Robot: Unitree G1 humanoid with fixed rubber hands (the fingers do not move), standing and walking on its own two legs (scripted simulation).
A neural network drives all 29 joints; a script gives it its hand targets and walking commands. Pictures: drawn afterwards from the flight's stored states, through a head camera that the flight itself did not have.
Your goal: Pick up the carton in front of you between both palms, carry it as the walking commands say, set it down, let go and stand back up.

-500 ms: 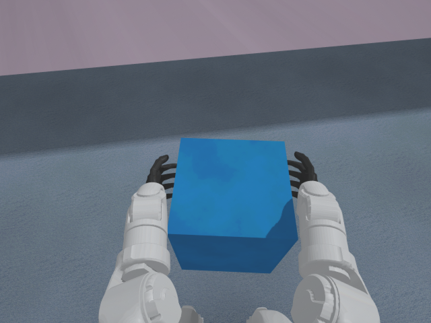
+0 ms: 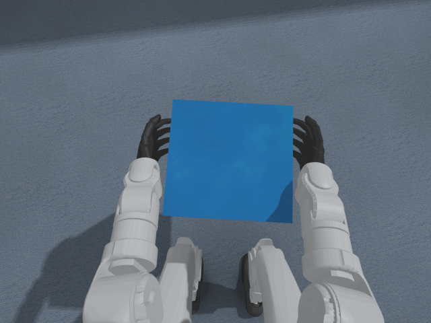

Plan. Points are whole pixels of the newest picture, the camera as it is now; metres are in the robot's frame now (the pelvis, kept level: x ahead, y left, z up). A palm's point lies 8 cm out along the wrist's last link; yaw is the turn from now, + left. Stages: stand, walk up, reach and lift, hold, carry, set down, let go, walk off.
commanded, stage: set down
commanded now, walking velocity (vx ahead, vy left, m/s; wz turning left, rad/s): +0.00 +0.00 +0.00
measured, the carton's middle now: (227, 169) +0.40 +0.00 -0.15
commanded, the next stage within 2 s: none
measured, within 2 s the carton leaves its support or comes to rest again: rests again in 1.50 s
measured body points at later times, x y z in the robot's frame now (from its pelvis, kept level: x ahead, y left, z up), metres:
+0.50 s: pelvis -0.03 +0.00 -0.13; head +0.25 +0.02 +0.22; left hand +0.45 +0.17 -0.25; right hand +0.44 -0.14 -0.24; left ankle +0.07 +0.10 -0.59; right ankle +0.06 -0.12 -0.59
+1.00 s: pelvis -0.05 +0.00 -0.23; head +0.29 +0.03 +0.05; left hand +0.49 +0.16 -0.40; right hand +0.47 -0.14 -0.38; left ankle +0.07 +0.10 -0.59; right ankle +0.06 -0.12 -0.59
